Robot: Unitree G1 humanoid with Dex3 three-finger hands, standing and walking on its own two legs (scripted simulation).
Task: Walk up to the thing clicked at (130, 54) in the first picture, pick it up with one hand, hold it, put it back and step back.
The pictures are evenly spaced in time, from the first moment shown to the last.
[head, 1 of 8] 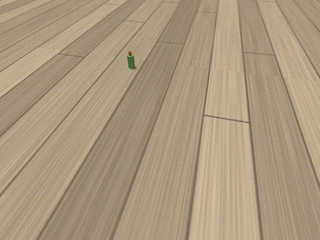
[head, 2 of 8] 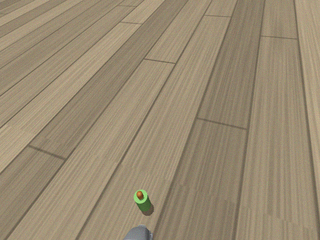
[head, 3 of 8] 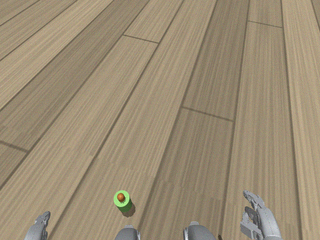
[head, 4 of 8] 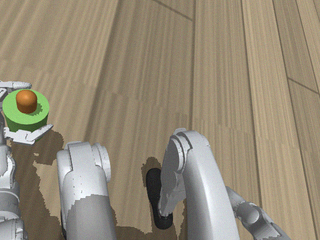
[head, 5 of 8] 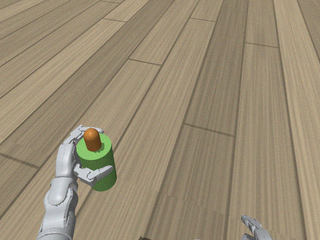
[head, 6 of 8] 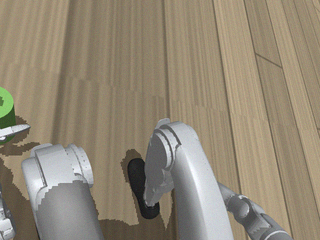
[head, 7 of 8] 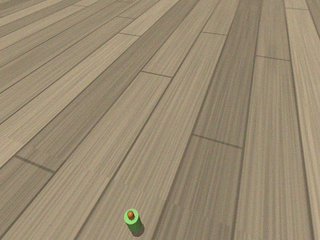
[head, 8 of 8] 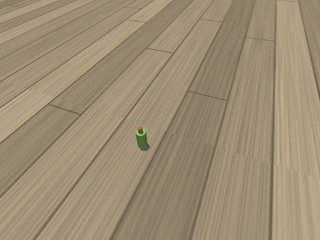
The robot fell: no
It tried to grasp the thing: yes
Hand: left
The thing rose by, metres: 0.68
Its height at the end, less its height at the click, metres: +0.00
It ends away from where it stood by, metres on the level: 0.01
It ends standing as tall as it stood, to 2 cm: yes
